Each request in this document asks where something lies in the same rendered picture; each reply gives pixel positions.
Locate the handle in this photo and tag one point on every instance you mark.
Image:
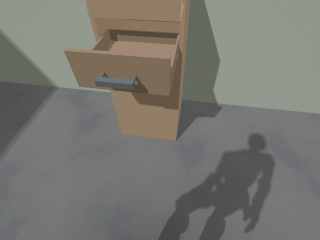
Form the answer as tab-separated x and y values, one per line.
117	83

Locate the drawer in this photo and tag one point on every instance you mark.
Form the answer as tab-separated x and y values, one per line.
122	53

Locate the cabinet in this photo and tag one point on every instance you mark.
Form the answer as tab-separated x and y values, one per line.
142	114

